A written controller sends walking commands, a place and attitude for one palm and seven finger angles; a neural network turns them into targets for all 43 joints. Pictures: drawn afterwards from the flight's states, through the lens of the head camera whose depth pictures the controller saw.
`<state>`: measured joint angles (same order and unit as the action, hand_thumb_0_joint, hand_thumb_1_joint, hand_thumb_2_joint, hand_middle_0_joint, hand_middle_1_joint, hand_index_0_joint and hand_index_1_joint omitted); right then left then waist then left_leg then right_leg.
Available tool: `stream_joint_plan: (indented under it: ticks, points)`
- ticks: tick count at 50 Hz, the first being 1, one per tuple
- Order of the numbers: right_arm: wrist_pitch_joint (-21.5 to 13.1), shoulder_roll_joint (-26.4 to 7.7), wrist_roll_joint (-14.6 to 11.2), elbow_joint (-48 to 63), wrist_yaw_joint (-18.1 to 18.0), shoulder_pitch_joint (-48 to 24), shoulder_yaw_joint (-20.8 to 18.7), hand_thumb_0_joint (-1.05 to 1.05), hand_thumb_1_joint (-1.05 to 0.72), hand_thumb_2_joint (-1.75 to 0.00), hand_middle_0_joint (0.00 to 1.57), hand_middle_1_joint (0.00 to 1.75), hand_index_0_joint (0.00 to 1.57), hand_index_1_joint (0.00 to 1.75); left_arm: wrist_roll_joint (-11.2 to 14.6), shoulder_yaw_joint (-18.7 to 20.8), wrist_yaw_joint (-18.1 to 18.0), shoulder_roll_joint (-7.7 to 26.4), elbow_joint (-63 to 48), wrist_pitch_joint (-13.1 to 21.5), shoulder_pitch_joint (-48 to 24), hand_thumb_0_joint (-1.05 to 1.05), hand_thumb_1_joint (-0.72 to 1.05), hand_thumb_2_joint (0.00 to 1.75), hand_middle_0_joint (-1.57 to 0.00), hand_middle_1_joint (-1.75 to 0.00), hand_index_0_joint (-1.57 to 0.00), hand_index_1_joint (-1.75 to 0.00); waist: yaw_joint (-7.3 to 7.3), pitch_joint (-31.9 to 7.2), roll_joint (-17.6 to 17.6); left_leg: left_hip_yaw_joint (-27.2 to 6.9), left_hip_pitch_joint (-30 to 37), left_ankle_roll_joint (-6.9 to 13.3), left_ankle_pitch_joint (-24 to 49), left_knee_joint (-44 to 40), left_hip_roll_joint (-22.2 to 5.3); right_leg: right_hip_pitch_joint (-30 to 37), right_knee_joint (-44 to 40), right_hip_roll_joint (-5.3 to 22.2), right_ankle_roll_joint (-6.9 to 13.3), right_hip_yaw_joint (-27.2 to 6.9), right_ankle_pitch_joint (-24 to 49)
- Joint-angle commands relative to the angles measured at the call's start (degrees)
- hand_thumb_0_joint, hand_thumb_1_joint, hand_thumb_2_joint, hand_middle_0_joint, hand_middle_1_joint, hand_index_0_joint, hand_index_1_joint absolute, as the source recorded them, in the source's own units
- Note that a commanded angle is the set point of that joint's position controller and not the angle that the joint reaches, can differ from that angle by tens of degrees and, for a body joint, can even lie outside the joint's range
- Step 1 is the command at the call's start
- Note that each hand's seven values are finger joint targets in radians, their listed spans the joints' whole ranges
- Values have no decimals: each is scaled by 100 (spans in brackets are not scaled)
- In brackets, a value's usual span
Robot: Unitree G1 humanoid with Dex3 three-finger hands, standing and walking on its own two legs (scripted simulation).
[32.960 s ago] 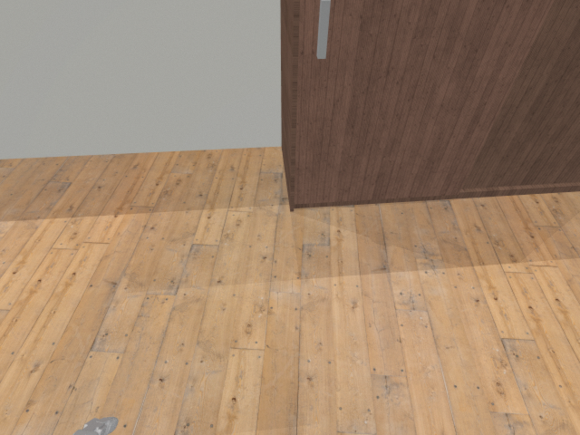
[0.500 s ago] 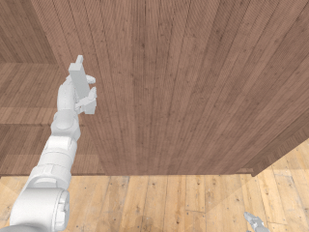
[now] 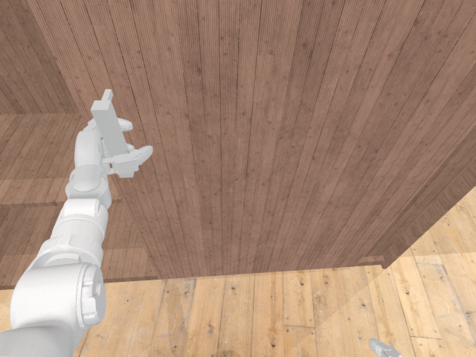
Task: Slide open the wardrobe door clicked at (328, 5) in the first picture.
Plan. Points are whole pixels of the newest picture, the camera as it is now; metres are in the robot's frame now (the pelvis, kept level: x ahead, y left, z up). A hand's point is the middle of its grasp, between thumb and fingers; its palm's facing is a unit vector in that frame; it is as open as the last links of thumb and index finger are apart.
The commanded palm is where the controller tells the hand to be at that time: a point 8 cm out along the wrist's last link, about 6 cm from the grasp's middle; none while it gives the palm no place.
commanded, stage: loosen the grip on the handle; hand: left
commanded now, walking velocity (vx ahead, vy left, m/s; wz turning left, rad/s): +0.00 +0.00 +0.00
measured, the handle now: (118, 135) +0.49 +0.22 +0.10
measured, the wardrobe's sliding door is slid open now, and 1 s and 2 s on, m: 0.66 0.66 0.66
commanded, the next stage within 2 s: slip the hand off the handle in 0.34 s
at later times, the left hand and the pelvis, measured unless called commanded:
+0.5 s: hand (124, 154) +0.45 +0.20 +0.09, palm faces +0.21 -0.97 -0.11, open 13.9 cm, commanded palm +0.42 +0.26 +0.09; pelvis +0.01 +0.00 +0.00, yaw -1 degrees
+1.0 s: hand (82, 156) +0.44 +0.28 +0.09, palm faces +0.30 -0.94 -0.14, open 14.2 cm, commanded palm +0.41 +0.31 +0.09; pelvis +0.02 +0.01 +0.00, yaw +0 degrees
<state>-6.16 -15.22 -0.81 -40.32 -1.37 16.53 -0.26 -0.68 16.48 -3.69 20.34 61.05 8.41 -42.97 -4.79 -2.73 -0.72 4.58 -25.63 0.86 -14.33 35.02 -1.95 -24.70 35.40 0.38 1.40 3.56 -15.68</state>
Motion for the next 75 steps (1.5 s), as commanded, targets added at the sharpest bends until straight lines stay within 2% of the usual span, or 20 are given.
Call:
stream_joint_plan:
  ticks: [1,2,4,7,8,11,15,21,22,25,40,43,47,52,57,61,62,67,70,75]
  points:
    - [-210,-929,-85,689,-135,65,-231,0,-90,-90,20,30,20,30,249,279,42,1498,-1028,606,-2801,0,-55,20,-41,-135,-41,-135,-41,-1334,-537,-243,252,198,-814,-398,190,113,-830,29,-92,-502,-805]
    - [-207,-960,-93,670,-151,90,-232,0,-90,-90,20,30,20,30,277,494,66,1785,-976,623,-2815,0,-55,20,-40,-133,-40,-133,19,-1418,-274,-213,222,190,-829,-354,201,187,-837,65,-87,-572,-851]
    - [-210,-905,-117,722,-163,120,-203,0,-90,-90,20,30,20,30,185,168,145,1665,-1138,607,-3000,0,-55,20,-37,-130,-37,-130,-15,-1556,175,-174,260,204,-846,-323,226,148,-796,64,-86,-618,-839]
    - [-219,-918,-97,684,-163,261,-209,0,-90,-90,20,30,20,30,96,120,131,1748,-1228,625,-3127,0,-55,20,-33,-125,-33,-125,-63,-1552,364,-258,248,219,-841,-275,211,58,-750,52,-75,-585,-752]
    - [-237,-913,-110,775,-149,246,-246,0,-90,-90,20,30,20,30,184,215,136,1753,-1639,665,-2897,0,-55,20,-32,-123,-32,-123,120,-1977,531,-250,464,212,-611,-278,209,322,-722,32,-45,-598,-575]
    - [-254,-906,-100,695,-170,364,-274,0,-90,-90,20,30,20,30,405,182,143,1515,-1711,669,-2656,0,-55,20,-28,-118,-28,-118,84,-2102,249,-237,587,203,-112,-236,176,516,-676,-35,-52,-523,11]
    - [-200,-939,-132,657,-158,465,-279,0,-90,-90,20,30,20,30,483,221,194,1493,-1668,501,-2245,0,-55,20,-25,-115,-25,-115,94,-1703,-41,-205,460,217,217,-251,166,564,-686,-28,-95,-471,538]
    - [-145,-870,-115,673,-109,518,-311,0,-90,-90,20,30,20,30,372,173,94,1295,-2222,440,-1861,0,-55,20,-25,-115,-25,-115,195,-1946,292,-293,958,184,922,-222,137,519,-469,-95,-30,-279,1192]
    - [-116,-908,-98,609,-137,568,-289,0,-90,-90,20,30,20,30,347,251,62,1407,-1902,413,-1993,0,-55,20,-25,-115,-25,-115,75,-1664,170,-328,849,198,882,-181,123,355,-472,-96,-40,-264,1151]
    - [-72,-906,-100,665,-131,545,-272,0,-90,-90,20,30,20,30,379,472,65,1604,-1867,409,-1921,0,-55,20,-25,-115,-25,-115,172,-1699,-72,-326,669,182,651,-222,144,470,-471,-84,-66,-288,977]
    - [87,-854,-106,891,-197,422,-176,0,-90,-90,20,30,20,30,297,762,190,2031,-1934,407,-1765,0,-55,20,-25,-115,-25,-115,274,-1802,172,-401,695,149,842,-141,141,418,-301,-93,-40,-237,1102]
    - [116,-904,-107,926,-227,436,-186,0,-90,-90,20,30,20,30,298,971,315,2408,-2089,452,-1717,0,-55,20,-25,-115,-25,-115,310,-1898,243,-371,619,172,877,-129,156,606,-299,-83,-41,-292,1206]
    - [108,-918,-142,887,-263,488,-178,0,-90,-90,20,30,20,30,337,575,619,2137,-2104,494,-2026,0,-55,20,-25,-115,-25,-115,95,-1736,533,-410,748,183,744,-94,148,299,-352,-109,-20,-283,1009]
    - [66,-1001,-177,740,-305,665,-222,0,-90,-90,20,30,20,30,591,371,1127,1925,-1681,495,-1901,0,-55,20,-25,-115,-25,-115,-9,-1714,358,-527,882,188,580,-80,115,75,-443,-153,-4,-236,760]
    - [11,-1007,-209,870,-240,601,-269,0,-90,-90,20,30,20,30,884,116,1346,1352,-2232,379,-833,0,-55,20,-25,-115,-25,-115,233,-1876,551,-654,1220,125,1075,-73,67,-14,-347,-183,48,-112,890]
    - [20,-990,-213,1027,-190,404,-278,0,-90,-90,20,30,20,30,914,528,1050,1671,-2886,216,-236,0,-55,20,-25,-115,-25,-115,416,-1655,187,-595,892,149,915,-177,96,218,-356,-175,11,-109,883]
    - [11,-1012,-198,1083,-196,360,-264,0,-90,-90,20,30,20,30,895,806,932,2007,-3183,244,-95,0,-55,20,-25,-115,-25,-115,525,-1693,198,-580,794,163,979,-179,105,409,-328,-164,26,-124,939]
    - [-60,-893,-143,1246,-179,119,-220,0,-90,-90,20,30,20,30,722,1047,638,2207,-4389,338,501,0,-55,20,-25,-115,-25,-115,635,-1859,482,-521,954,157,1350,-171,77,639,-210,-177,24,-160,1175]
    - [-152,-797,-166,1277,-202,-67,-188,0,-90,-90,20,30,20,30,812,745,737,1752,-4863,266,860,0,-55,20,-25,-115,-25,-115,574,-1856,864,-506,1221,104,1612,-164,49,588,-216,-184,18,-148,1293]
    - [-309,-784,-259,1261,-289,-249,-163,0,-90,-90,20,30,20,30,1113,43,1065,881,-4943,-281,1408,0,-55,20,-25,-115,-25,-115,427,-1293,662,-604,1278,70,1167,-259,13,278,-394,-180,0,-45,976]
